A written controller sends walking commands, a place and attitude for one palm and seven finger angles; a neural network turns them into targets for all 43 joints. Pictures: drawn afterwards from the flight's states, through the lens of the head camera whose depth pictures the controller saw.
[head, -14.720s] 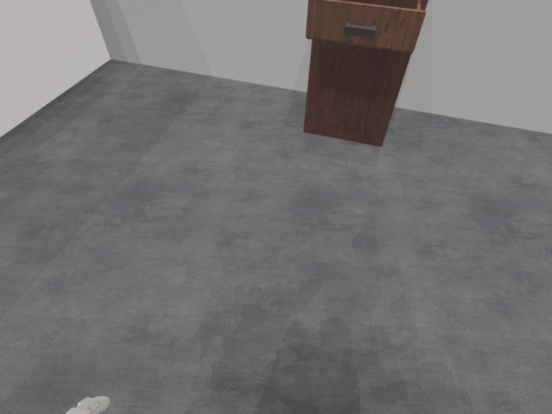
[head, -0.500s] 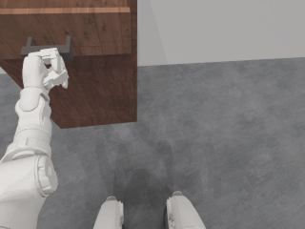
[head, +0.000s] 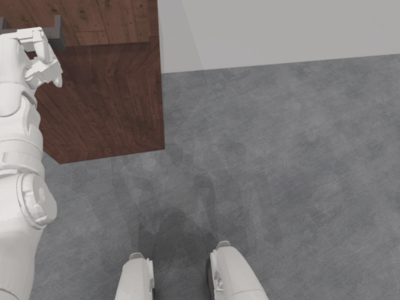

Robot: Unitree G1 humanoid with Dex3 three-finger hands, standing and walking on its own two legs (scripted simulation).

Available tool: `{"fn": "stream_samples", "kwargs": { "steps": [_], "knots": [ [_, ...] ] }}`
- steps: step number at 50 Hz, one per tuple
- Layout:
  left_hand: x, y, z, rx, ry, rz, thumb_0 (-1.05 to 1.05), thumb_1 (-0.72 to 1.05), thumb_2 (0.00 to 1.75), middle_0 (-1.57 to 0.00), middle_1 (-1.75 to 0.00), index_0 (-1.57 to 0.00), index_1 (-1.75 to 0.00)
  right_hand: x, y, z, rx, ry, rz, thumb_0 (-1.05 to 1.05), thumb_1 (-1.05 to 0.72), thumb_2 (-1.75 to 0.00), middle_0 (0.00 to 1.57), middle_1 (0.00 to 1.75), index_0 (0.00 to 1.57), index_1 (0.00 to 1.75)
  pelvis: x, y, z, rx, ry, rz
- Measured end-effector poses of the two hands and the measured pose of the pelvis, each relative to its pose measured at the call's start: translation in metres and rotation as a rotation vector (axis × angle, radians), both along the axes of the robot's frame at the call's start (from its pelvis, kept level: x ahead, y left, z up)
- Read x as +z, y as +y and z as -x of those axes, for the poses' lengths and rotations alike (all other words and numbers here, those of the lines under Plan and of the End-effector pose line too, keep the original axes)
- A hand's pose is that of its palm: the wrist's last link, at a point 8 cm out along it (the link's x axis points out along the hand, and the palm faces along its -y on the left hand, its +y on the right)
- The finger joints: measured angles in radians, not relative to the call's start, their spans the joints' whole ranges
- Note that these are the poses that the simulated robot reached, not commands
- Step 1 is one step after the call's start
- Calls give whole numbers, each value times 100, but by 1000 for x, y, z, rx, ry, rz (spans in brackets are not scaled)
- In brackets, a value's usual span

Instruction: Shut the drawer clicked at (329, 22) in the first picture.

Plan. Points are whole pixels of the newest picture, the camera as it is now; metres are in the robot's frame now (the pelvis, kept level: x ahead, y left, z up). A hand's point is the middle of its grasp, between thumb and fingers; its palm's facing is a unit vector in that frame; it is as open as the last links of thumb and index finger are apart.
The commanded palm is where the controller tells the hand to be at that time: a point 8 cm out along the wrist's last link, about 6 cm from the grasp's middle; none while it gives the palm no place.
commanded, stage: push the drawer shut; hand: left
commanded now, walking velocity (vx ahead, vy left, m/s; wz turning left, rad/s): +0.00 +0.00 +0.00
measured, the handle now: (29, 31) +0.62 +0.26 +0.08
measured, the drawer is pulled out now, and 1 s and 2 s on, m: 0.02 0.00 0.00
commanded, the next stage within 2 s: pull the fist back off the drawer in 0.48 s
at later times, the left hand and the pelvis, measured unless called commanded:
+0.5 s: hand (47, 51) +0.57 +0.22 +0.08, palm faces +0.08 -1.00 -0.05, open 3.3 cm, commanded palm +0.61 +0.24 +0.08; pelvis -0.01 +0.01 -0.01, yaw +0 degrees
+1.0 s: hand (48, 52) +0.57 +0.22 +0.08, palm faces +0.07 -1.00 -0.04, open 3.2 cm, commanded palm +0.56 +0.24 +0.08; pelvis -0.02 +0.01 -0.02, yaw +0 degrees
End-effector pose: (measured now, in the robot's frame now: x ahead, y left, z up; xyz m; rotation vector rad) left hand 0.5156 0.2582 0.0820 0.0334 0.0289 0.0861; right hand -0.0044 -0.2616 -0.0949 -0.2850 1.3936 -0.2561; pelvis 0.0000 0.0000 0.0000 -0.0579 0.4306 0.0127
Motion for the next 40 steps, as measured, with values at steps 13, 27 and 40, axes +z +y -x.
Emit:
{"fn": "stream_samples", "kwargs": {
  "steps": [13,27,40],
  "knots": [
    [2,5,-25,-10,9,-3,7,79,94,-140,-160,-140,-160,1,8,24,-19,69,9,0,-91,-90,21,30,20,30,-5,5,3,0,38,14],
    [3,15,-28,-12,15,-18,7,65,96,-140,-160,-140,-160,0,15,41,-7,91,22,0,-91,-90,21,30,21,30,-13,7,14,14,62,30],
    [2,17,-28,-18,16,-17,6,64,95,-140,-160,-140,-160,0,17,48,4,66,41,0,-91,-90,21,30,21,30,-17,11,23,12,72,36]
  ]
}}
